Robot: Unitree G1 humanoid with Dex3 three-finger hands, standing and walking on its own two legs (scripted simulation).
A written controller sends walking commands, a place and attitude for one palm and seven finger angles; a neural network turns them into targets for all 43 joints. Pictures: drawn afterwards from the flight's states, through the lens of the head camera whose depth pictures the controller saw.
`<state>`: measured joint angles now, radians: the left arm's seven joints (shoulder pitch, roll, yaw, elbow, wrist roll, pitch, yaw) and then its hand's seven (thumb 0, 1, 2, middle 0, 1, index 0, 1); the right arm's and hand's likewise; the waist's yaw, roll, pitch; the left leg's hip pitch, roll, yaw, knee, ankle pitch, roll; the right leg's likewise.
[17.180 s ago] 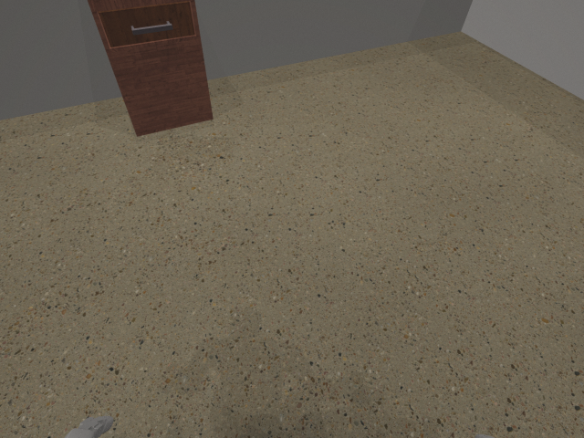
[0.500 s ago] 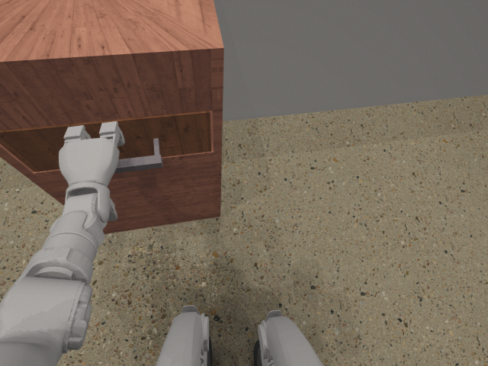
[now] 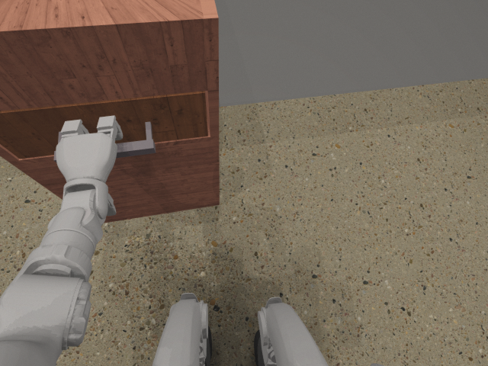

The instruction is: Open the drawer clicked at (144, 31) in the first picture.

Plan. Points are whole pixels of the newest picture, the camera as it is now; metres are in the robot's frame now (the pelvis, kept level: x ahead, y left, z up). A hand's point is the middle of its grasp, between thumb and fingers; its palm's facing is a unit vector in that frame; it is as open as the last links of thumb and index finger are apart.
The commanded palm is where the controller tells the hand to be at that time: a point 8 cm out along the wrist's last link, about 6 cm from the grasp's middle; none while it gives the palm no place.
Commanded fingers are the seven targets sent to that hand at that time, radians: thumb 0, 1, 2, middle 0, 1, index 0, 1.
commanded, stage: lower the fingers behind the handle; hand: left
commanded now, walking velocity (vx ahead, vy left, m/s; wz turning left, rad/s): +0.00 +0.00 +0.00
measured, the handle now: (106, 142) +0.51 +0.25 -0.07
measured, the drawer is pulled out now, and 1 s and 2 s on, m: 0.00 0.00 0.01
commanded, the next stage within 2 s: close the thumb around the handle in 0.84 s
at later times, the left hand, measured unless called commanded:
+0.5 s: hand (105, 173) +0.46 +0.25 -0.10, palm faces -0.02 -0.02 -1.00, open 13.8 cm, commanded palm +0.45 +0.23 -0.04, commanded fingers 0.00 -0.50 0.30 -0.30 -1.20 -0.30 -1.20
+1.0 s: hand (106, 174) +0.46 +0.25 -0.09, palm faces -0.02 -0.03 -1.00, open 13.8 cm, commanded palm +0.45 +0.23 -0.04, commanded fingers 0.00 -0.28 0.40 -0.32 -1.22 -0.32 -1.22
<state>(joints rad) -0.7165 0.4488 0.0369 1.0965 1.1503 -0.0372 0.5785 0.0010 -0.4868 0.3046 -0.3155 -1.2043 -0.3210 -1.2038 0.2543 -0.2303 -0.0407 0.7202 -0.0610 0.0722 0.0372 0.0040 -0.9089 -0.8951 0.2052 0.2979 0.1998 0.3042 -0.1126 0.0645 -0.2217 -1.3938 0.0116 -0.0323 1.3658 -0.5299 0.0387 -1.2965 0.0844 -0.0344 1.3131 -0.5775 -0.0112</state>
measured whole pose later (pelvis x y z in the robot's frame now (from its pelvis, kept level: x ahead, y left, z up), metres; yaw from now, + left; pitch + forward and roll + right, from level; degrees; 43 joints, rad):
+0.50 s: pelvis -0.01 -0.01 -0.03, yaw -1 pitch +34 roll -5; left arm -0.74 0.48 0.05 1.09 1.16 -0.04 0.60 0.00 -0.49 0.30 -0.31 -1.20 -0.32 -1.20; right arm 0.24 -0.24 -0.04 0.73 -0.07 0.05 0.04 0.00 -0.91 -0.90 0.20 0.30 0.20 0.30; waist -0.11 0.06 -0.23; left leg -1.52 0.02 -0.04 1.49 -0.56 0.03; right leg -1.42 0.09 -0.05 1.44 -0.61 -0.02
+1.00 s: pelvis -0.01 -0.01 -0.03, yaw -1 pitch +34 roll -5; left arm -0.73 0.47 0.06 1.07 1.14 -0.03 0.59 0.00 -0.48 0.31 -0.31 -1.21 -0.32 -1.20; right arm 0.24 -0.24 -0.03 0.72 -0.06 0.05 0.04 0.00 -0.91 -0.90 0.20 0.30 0.20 0.30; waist -0.11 0.06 -0.22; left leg -1.51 0.02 -0.04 1.48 -0.56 0.03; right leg -1.42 0.09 -0.05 1.43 -0.61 -0.02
